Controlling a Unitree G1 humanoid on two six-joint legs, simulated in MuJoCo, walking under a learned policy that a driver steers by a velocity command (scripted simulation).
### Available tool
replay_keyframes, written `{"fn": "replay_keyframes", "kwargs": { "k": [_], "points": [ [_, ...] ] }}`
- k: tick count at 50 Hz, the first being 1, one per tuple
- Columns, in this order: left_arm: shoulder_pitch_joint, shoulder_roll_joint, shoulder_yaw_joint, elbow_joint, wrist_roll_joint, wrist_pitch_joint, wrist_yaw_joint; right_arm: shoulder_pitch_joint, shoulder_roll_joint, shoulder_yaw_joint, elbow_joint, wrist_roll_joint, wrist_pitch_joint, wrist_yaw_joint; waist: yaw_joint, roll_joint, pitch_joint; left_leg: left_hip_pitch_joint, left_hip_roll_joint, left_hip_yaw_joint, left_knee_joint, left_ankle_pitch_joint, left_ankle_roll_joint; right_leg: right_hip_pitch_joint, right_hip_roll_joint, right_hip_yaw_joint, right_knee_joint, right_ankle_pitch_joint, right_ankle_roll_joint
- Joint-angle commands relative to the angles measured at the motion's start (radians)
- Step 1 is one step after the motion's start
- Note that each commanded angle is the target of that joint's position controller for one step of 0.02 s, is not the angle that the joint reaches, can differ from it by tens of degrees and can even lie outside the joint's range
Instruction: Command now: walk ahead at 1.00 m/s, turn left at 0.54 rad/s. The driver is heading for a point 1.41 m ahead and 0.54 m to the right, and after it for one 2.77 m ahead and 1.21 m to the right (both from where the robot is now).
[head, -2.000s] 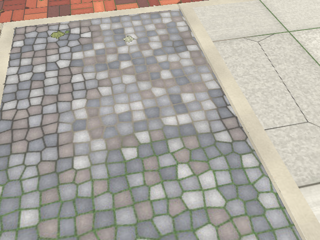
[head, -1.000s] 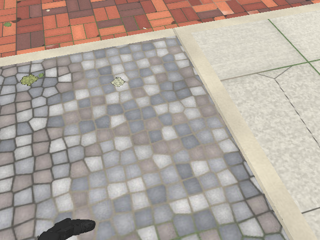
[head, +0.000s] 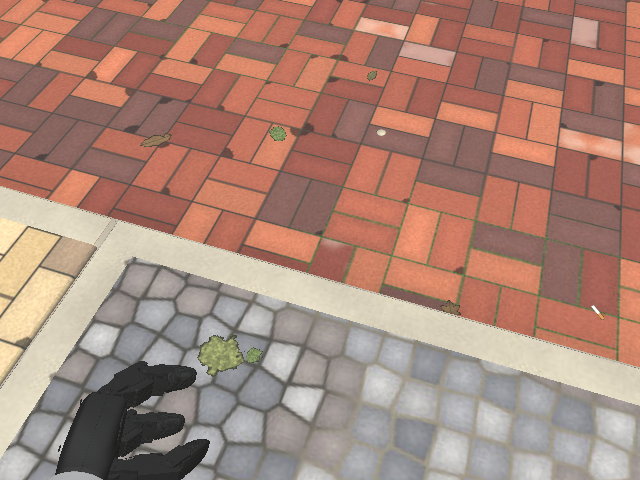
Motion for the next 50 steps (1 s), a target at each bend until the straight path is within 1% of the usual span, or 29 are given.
{"fn": "replay_keyframes", "kwargs": {
  "k": [1,2,3,5,6,9,12,15,18,19,20,21,22,24,29,33,35,36,38,39,40,41,42,43,44,45,47,49,50],
  "points": [
    [0.607,0.261,0.116,0.098,0.016,-0.013,0.048,-0.117,-0.096,-0.011,-0.076,-0.024,-0.034,-0.005,0.365,-0.008,-0.338,-0.366,0.122,0.029,0.689,0.810,-0.009,0.806,-0.106,0.091,0.071,-0.359,-0.069],
    [0.578,0.358,0.140,0.123,0.036,-0.012,0.037,0.054,0.045,0.027,-0.114,0.034,-0.039,0.007,0.207,-0.450,-0.467,-0.671,-0.047,0.138,1.009,0.052,-0.076,1.007,-0.385,0.774,-0.164,-0.532,-0.233],
    [0.478,0.278,0.144,0.107,0.020,-0.002,0.015,0.029,-0.018,0.038,-0.085,0.002,-0.029,-0.003,0.206,-0.289,-0.354,-0.846,0.037,0.133,1.076,0.073,-0.047,0.940,-0.354,0.921,-0.228,-0.713,-0.286],
    [0.405,0.140,0.119,0.128,0.004,-0.003,0.000,-0.210,-0.052,0.039,-0.133,-0.034,-0.026,0.009,0.214,-0.004,-0.120,-0.863,0.120,0.155,0.974,0.171,-0.055,0.673,-0.247,0.606,-0.228,-0.510,-0.266],
    [0.438,0.113,0.109,0.166,-0.002,-0.005,-0.003,-0.301,-0.045,0.043,-0.177,-0.058,-0.024,0.015,0.205,0.010,-0.073,-0.838,0.154,0.168,0.886,0.169,-0.059,0.585,-0.186,0.499,-0.231,-0.384,-0.235],
    [0.504,0.104,0.104,0.231,-0.018,-0.015,0.001,-0.331,0.002,0.071,-0.245,-0.080,-0.007,0.026,0.140,-0.073,-0.018,-0.851,0.201,0.196,0.748,0.082,-0.106,0.478,-0.133,0.436,-0.260,-0.220,-0.253],
    [0.444,0.153,0.122,0.206,-0.014,-0.014,0.012,-0.444,0.010,0.103,-0.319,-0.058,-0.013,0.045,0.112,-0.064,0.036,-0.675,0.228,0.243,0.410,0.235,-0.152,0.236,-0.089,0.327,-0.356,-0.190,-0.243],
    [0.434,0.225,0.147,0.186,-0.028,-0.014,-0.009,-0.433,-0.011,0.101,-0.305,-0.025,-0.012,0.051,0.104,-0.077,0.018,-0.316,0.161,0.309,0.266,0.400,-0.165,0.074,-0.082,0.284,-0.402,-0.085,-0.213],
    [0.496,0.230,0.148,0.201,-0.039,-0.009,-0.018,-0.328,-0.073,0.068,-0.261,-0.039,-0.013,0.015,0.063,0.003,-0.056,-0.154,0.129,0.316,0.133,0.347,-0.148,0.203,-0.043,0.247,-0.132,0.130,-0.161],
    [0.500,0.228,0.149,0.203,-0.043,-0.010,-0.021,-0.204,-0.103,0.050,-0.232,-0.052,-0.018,-0.002,0.000,0.035,-0.139,0.013,0.162,0.291,0.136,0.290,-0.132,0.152,0.011,0.193,0.111,0.165,-0.138],
    [0.478,0.164,0.131,0.174,-0.050,-0.018,-0.019,-0.019,-0.183,0.022,-0.228,-0.071,-0.021,-0.025,-0.085,0.130,-0.270,0.202,0.400,0.036,0.067,-0.042,-0.090,0.023,0.066,0.123,0.451,-0.026,-0.111],
    [0.543,0.057,0.107,0.131,-0.074,-0.011,-0.012,-0.002,-0.243,0.010,-0.230,-0.083,-0.011,-0.036,-0.014,0.288,-0.348,0.267,0.637,-0.433,-0.140,-0.378,-0.030,-0.174,0.116,0.051,0.741,-0.474,-0.103],
    [0.502,0.097,0.107,0.123,-0.050,0.008,-0.003,-0.087,-0.183,0.013,-0.231,-0.058,-0.005,-0.040,0.029,0.234,-0.233,0.151,0.622,-0.515,-0.180,-0.391,0.008,-0.280,0.055,0.034,0.852,-0.376,-0.113],
    [0.399,0.107,0.111,0.126,-0.019,0.031,-0.018,-0.153,-0.056,0.037,-0.216,-0.041,-0.015,-0.025,0.059,0.081,-0.061,-0.026,0.526,-0.186,-0.168,-0.090,-0.006,-0.287,-0.022,0.020,0.821,-0.280,-0.108],
    [0.256,0.052,0.100,0.050,0.002,0.086,-0.057,-0.106,0.002,0.046,-0.122,-0.009,-0.051,-0.015,0.130,0.100,0.051,-0.129,0.447,0.195,-0.236,0.415,-0.053,-0.328,-0.082,0.005,0.747,-0.206,-0.085],
    [0.130,0.052,0.079,-0.017,-0.005,0.084,-0.085,-0.148,-0.015,0.044,-0.087,-0.013,-0.061,-0.021,0.168,0.068,0.088,-0.227,0.361,0.472,-0.294,0.603,-0.101,-0.175,-0.054,-0.101,0.466,0.021,-0.113],
    [0.074,0.072,0.078,-0.029,-0.005,0.078,-0.110,-0.133,-0.074,0.030,-0.071,-0.014,-0.062,-0.027,0.166,0.039,0.115,-0.285,0.344,0.552,-0.313,0.759,-0.116,0.020,0.002,-0.190,0.284,0.093,-0.140],
    [0.095,0.087,0.081,-0.020,-0.009,0.076,-0.112,-0.111,-0.110,0.022,-0.069,-0.013,-0.061,-0.031,0.180,0.051,0.084,-0.255,0.352,0.566,-0.247,0.993,-0.124,0.110,0.047,-0.220,0.267,0.078,-0.156],
    [0.431,0.171,0.125,0.088,-0.015,0.072,-0.090,-0.201,-0.178,0.007,-0.117,-0.009,-0.050,-0.042,0.370,0.111,-0.125,-0.292,0.370,0.585,0.125,1.465,-0.139,0.493,0.129,-0.243,0.415,0.092,-0.201],
    [0.637,0.221,0.149,0.145,-0.005,0.077,-0.069,-0.271,-0.207,-0.002,-0.142,-0.002,-0.038,-0.040,0.478,0.103,-0.201,-0.407,0.396,0.545,0.432,1.487,-0.133,0.727,0.141,-0.189,0.411,-0.024,-0.243],
    [0.746,0.272,0.176,0.189,-0.010,0.086,-0.041,-0.309,-0.190,-0.004,-0.135,-0.002,-0.028,-0.027,0.522,0.007,-0.203,-0.575,0.314,0.521,0.856,0.927,-0.143,0.904,0.106,-0.092,0.320,-0.092,-0.302],
    [0.640,0.348,0.189,0.189,-0.025,0.096,-0.019,-0.241,-0.056,0.028,-0.163,-0.035,-0.028,-0.012,0.381,-0.290,-0.097,-0.868,0.133,0.500,1.300,-0.082,-0.170,0.943,0.019,0.084,0.270,0.132,-0.360],
    [0.553,0.387,0.186,0.127,-0.025,0.094,-0.016,-0.146,-0.056,0.045,-0.249,-0.037,-0.039,-0.016,0.263,-0.270,-0.262,-1.060,0.158,0.311,1.309,-0.074,-0.190,1.048,-0.125,0.463,0.068,0.042,-0.495],
    [0.523,0.356,0.185,0.087,-0.019,0.089,0.001,-0.213,-0.108,0.045,-0.270,-0.035,-0.059,-0.017,0.273,-0.135,-0.219,-1.053,0.171,0.242,1.191,0.002,-0.200,0.927,-0.203,0.694,-0.160,-0.068,-0.505],
    [0.445,0.309,0.173,0.090,-0.015,0.082,0.010,-0.228,-0.135,0.038,-0.248,-0.036,-0.059,-0.016,0.199,0.022,-0.063,-0.982,0.218,0.212,1.042,0.060,-0.202,0.711,-0.194,0.684,-0.191,-0.009,-0.467],
    [0.401,0.297,0.167,0.093,-0.015,0.070,0.012,-0.222,-0.128,0.036,-0.232,-0.047,-0.042,-0.018,0.143,0.073,0.008,-0.884,0.238,0.201,0.955,0.049,-0.216,0.530,-0.172,0.629,-0.148,0.137,-0.457],
    [0.384,0.262,0.149,0.106,-0.025,0.050,0.008,-0.223,-0.116,0.034,-0.219,-0.065,0.014,-0.028,0.097,0.159,0.053,-0.713,0.259,0.218,0.764,-0.027,-0.239,0.285,-0.125,0.486,-0.113,0.359,-0.417],
    [0.347,0.274,0.154,0.114,-0.003,0.038,0.001,-0.237,-0.047,0.057,-0.236,-0.054,0.034,-0.027,0.092,0.066,0.006,-0.549,0.226,0.292,0.631,0.199,-0.220,0.165,-0.052,0.341,-0.116,0.547,-0.367],
    [0.389,0.251,0.152,0.150,-0.017,0.030,0.002,-0.294,-0.065,0.046,-0.245,-0.041,0.027,-0.025,0.111,0.066,-0.006,-0.598,0.225,0.257,0.528,0.442,-0.187,0.203,-0.003,0.293,-0.069,0.411,-0.321]
  ]
}}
